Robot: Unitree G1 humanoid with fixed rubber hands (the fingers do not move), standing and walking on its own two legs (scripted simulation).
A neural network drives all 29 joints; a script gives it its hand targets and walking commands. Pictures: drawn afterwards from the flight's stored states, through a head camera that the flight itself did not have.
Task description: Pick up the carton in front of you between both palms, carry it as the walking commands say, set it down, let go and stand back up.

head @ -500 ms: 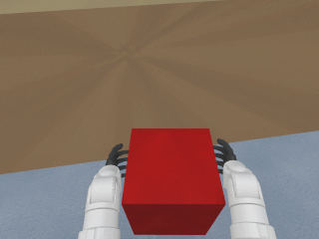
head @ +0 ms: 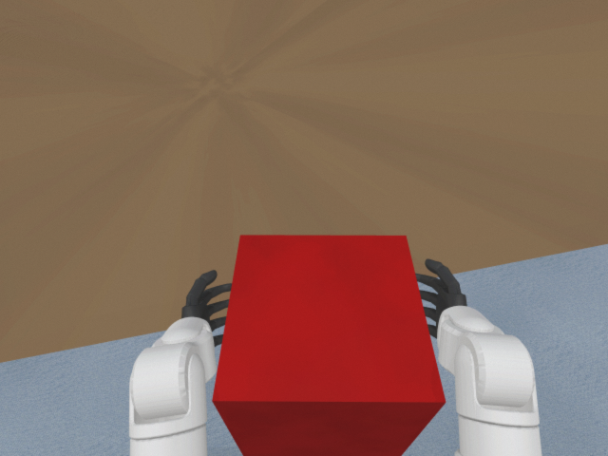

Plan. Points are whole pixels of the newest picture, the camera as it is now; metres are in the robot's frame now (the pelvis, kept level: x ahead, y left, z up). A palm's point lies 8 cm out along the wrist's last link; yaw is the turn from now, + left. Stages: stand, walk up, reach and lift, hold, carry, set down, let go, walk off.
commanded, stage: carry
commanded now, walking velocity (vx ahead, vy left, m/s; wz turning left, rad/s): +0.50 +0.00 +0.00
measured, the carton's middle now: (322, 353) +0.26 +0.00 +0.01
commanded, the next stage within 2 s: none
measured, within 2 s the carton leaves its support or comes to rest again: neither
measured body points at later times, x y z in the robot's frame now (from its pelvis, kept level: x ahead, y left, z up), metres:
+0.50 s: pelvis +0.31 -0.04 +0.00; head +0.32 -0.05 +0.45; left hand +0.58 +0.14 +0.09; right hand +0.61 -0.17 +0.08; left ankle +0.43 +0.10 -0.71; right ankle +0.20 -0.11 -0.75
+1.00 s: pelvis +0.64 -0.01 -0.01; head +0.67 -0.01 +0.44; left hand +1.00 +0.14 +0.14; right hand +1.01 -0.16 +0.15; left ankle +0.53 +0.07 -0.75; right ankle +0.77 -0.13 -0.71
